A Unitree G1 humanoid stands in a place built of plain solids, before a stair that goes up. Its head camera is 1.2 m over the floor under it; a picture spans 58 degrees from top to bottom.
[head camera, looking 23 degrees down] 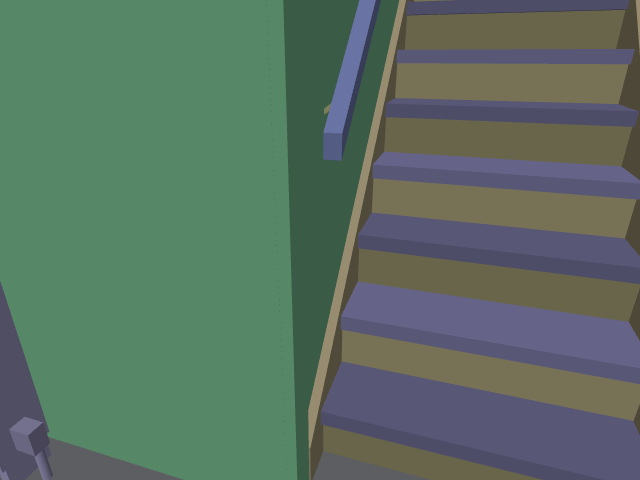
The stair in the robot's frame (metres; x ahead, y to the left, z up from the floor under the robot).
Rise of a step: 0.21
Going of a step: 0.22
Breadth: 0.90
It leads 18 degrees to the right of straight ahead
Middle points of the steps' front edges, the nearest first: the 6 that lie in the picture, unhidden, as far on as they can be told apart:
0.88 -0.43 0.20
1.09 -0.50 0.40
1.30 -0.57 0.61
1.51 -0.63 0.82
1.72 -0.70 1.02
1.93 -0.77 1.23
